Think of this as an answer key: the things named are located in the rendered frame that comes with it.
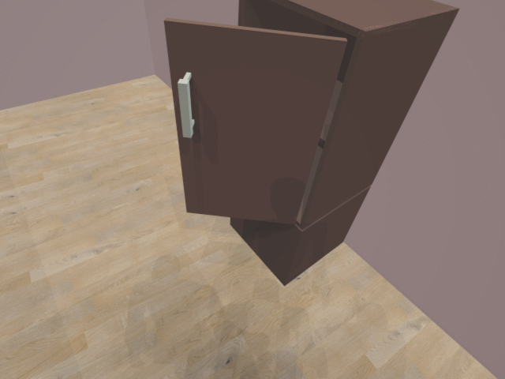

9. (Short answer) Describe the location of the handle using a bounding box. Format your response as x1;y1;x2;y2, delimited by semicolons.
178;73;195;138

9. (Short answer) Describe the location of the cupboard door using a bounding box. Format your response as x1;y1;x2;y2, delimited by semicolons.
164;18;347;225

